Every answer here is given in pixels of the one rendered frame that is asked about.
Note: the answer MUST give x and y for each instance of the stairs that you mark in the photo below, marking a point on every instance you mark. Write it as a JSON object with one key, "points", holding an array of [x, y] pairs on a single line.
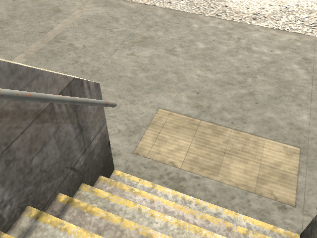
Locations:
{"points": [[124, 206]]}

